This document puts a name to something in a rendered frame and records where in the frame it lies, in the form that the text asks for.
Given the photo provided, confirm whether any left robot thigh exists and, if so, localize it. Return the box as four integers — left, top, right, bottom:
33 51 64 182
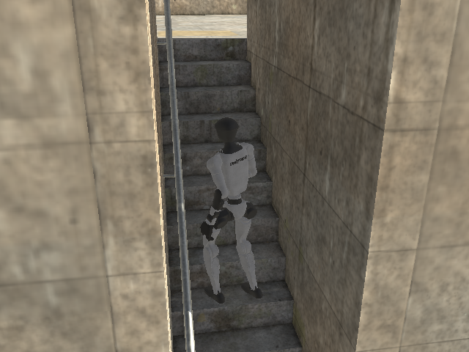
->
203 209 229 258

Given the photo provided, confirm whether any left robot hand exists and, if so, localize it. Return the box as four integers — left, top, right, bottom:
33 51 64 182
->
200 222 218 241

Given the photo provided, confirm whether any left robot forearm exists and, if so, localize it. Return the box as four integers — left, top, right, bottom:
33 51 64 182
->
205 189 224 225

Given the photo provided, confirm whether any robot left upper arm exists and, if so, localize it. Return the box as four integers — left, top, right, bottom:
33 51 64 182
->
207 154 229 199

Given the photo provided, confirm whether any robot right upper arm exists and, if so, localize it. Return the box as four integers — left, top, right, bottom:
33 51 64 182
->
240 142 257 178

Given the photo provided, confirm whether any robot torso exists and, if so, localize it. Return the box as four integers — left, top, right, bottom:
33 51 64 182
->
215 142 249 221

